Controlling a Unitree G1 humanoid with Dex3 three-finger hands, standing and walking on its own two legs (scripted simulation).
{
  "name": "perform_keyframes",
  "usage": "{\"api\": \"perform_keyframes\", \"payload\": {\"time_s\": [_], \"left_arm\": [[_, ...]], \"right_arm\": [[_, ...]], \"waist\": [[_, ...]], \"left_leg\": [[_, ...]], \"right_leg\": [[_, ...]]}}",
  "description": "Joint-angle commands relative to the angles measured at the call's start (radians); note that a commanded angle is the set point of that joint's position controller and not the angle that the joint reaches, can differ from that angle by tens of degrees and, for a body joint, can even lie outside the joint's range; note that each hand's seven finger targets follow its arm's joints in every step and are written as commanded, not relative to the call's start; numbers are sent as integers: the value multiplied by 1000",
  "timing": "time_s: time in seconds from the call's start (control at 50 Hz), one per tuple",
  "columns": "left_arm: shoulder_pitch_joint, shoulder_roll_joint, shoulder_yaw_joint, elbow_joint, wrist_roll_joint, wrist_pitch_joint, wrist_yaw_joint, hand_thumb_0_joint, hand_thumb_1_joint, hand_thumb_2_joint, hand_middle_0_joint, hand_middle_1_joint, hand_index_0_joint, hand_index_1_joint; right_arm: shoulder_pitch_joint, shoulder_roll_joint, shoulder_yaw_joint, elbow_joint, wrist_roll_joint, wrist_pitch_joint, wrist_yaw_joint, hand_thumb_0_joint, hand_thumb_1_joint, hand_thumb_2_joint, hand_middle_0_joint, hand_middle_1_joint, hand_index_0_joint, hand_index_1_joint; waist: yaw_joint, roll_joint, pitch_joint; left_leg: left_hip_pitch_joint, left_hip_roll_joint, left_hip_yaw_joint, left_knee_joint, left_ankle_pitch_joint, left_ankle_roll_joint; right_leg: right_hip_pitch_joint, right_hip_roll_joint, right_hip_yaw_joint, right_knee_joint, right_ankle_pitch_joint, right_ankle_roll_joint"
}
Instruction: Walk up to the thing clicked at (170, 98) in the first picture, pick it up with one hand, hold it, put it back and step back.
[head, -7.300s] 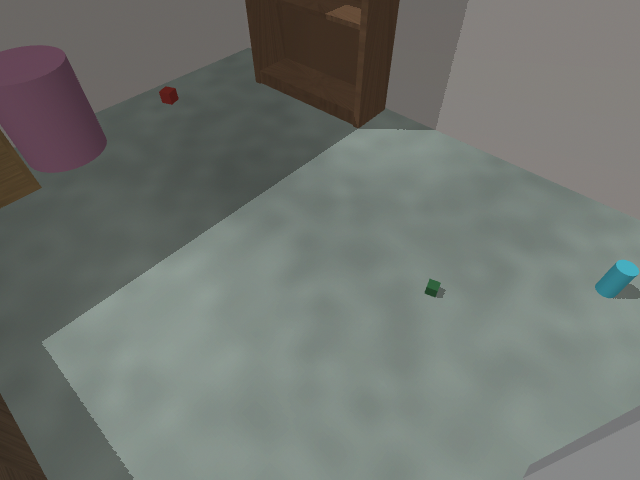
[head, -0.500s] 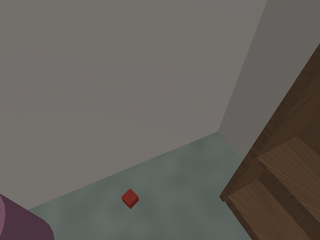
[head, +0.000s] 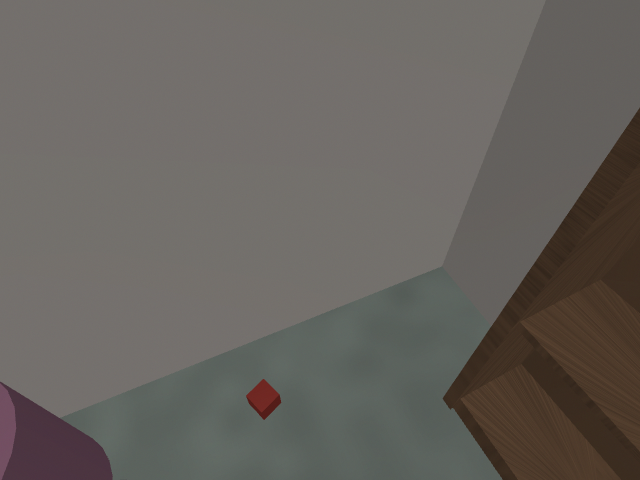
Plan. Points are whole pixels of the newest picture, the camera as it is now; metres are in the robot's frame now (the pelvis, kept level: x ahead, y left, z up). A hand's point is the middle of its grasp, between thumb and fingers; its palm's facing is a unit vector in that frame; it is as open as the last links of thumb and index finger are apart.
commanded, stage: stand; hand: left
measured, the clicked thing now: (264, 399) +0.46 +0.21 -0.74
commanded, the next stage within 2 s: none
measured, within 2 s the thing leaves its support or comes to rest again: neither
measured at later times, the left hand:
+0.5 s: hand out of the picture +0.06 +0.24 -0.15, palm faces -0.03 -0.94 -0.33, open 7.4 cm
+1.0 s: hand out of the picture +0.06 +0.25 -0.15, palm faces -0.04 -0.94 -0.33, open 7.4 cm
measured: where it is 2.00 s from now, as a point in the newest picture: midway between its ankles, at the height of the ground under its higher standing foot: outside the picture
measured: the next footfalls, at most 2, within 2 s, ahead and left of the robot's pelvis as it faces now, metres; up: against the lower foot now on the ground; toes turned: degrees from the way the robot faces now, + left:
none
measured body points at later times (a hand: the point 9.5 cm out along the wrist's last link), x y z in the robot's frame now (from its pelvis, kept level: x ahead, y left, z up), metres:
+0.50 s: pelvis -0.02 -0.01 +0.01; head -0.02 -0.01 +0.46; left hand +0.06 +0.29 -0.12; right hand +0.05 -0.31 -0.12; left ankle +0.01 +0.13 -0.74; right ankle -0.03 -0.13 -0.74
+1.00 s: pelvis -0.02 +0.00 +0.01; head -0.01 +0.00 +0.46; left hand +0.06 +0.30 -0.13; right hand +0.04 -0.30 -0.13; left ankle +0.01 +0.13 -0.74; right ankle -0.03 -0.13 -0.74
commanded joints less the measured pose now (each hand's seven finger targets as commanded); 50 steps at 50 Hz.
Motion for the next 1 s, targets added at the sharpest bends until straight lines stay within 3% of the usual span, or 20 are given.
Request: {"api": "perform_keyframes", "payload": {"time_s": [0.0,0.06,0.14,0.22,0.44,0.58,0.72,0.84,0.98], "left_arm": [[-66,208,34,-53,-6,-15,16,0,900,900,-200,-300,-200,-300],[-55,202,35,-38,-9,-13,21,0,900,900,-200,-300,-200,-300],[-66,213,36,-22,-6,-13,17,0,900,900,-200,-300,-200,-300],[-70,202,36,-14,-3,-13,16,0,900,900,-200,-300,-200,-300],[-76,205,38,-7,3,-13,11,0,900,900,-200,-300,-200,-300],[-58,203,40,-8,4,-10,7,0,900,900,-200,-300,-200,-300],[-47,196,37,-10,1,-11,6,0,900,900,-200,-300,-200,-300],[-38,197,36,-12,0,-12,7,0,900,900,-200,-300,-200,-300],[-27,192,31,-7,2,-6,7,0,900,900,-200,-300,-200,-300]], "right_arm": [[-62,-202,-32,-65,-1,-24,-23,0,-900,-900,200,300,200,300],[-72,-205,-32,-53,-2,-22,-26,0,-900,-900,200,300,200,300],[-80,-190,-26,-45,-1,-18,-24,0,-900,-900,200,300,200,300],[-90,-199,-26,-37,-4,-21,-23,0,-900,-900,200,300,200,300],[-77,-190,-27,-23,-11,-24,-15,0,-900,-900,200,300,200,300],[-48,-197,-28,-15,-13,-25,-14,0,-900,-900,200,300,200,300],[-37,-198,-25,-15,-12,-26,-16,0,-900,-900,200,300,200,300],[-20,-197,-19,-12,-11,-31,-21,0,-900,-900,200,300,200,300],[-30,-201,-17,-12,-10,-26,-21,0,-900,-900,200,300,200,300]], "waist": [[-14,-9,-104],[-3,-1,-141],[-8,-9,-122],[-2,-1,-125],[-3,-13,-70],[-5,6,-55],[-4,17,-76],[-2,11,-113],[-1,8,-72]], "left_leg": [[57,108,-72,-86,439,39],[93,113,-59,-85,480,37],[74,108,-56,-139,321,27],[73,116,-58,-153,312,28],[25,109,-65,-197,125,26],[8,104,-70,-203,61,25],[12,112,-73,-194,116,28],[25,123,-68,-186,230,30],[13,113,-70,-201,141,27]], "right_leg": [[27,-96,98,-110,367,-34],[65,-96,89,-113,420,-29],[58,-93,100,-157,277,-29],[63,-96,104,-172,263,-29],[2,-92,118,-224,54,-29],[-28,-88,126,-225,-5,-32],[-8,-91,127,-207,73,-34],[36,-94,119,-178,184,-32],[-3,-89,116,-189,110,-33]]}}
